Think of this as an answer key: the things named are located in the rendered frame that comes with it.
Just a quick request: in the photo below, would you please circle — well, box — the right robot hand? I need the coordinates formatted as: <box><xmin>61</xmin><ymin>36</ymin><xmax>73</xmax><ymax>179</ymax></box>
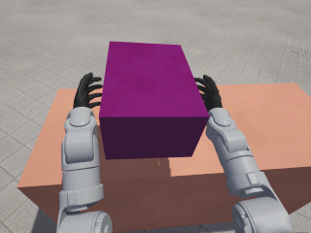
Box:
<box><xmin>194</xmin><ymin>75</ymin><xmax>223</xmax><ymax>112</ymax></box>

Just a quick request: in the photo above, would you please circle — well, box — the right robot forearm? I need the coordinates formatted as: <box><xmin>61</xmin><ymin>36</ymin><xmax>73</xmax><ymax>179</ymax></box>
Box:
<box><xmin>205</xmin><ymin>108</ymin><xmax>294</xmax><ymax>230</ymax></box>

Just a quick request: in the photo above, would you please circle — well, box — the carton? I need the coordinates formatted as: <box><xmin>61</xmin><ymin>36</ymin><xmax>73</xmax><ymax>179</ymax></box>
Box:
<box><xmin>99</xmin><ymin>41</ymin><xmax>210</xmax><ymax>160</ymax></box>

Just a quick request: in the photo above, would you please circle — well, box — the left robot forearm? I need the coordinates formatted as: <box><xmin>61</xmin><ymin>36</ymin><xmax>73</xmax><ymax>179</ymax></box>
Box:
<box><xmin>56</xmin><ymin>107</ymin><xmax>104</xmax><ymax>233</ymax></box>

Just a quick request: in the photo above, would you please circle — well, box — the left robot hand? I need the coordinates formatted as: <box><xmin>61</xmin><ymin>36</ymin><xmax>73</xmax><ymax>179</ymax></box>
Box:
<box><xmin>73</xmin><ymin>72</ymin><xmax>103</xmax><ymax>109</ymax></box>

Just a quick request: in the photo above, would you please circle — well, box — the right robot upper arm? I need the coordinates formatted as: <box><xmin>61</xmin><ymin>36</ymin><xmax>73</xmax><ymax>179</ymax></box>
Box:
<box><xmin>231</xmin><ymin>196</ymin><xmax>309</xmax><ymax>233</ymax></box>

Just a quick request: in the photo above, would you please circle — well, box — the pedestal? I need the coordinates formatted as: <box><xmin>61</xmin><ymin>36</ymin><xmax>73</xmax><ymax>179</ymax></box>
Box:
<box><xmin>17</xmin><ymin>83</ymin><xmax>311</xmax><ymax>233</ymax></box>

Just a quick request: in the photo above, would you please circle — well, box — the left robot upper arm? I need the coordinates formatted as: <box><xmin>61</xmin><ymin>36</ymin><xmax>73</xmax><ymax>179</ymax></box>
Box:
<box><xmin>57</xmin><ymin>211</ymin><xmax>113</xmax><ymax>233</ymax></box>

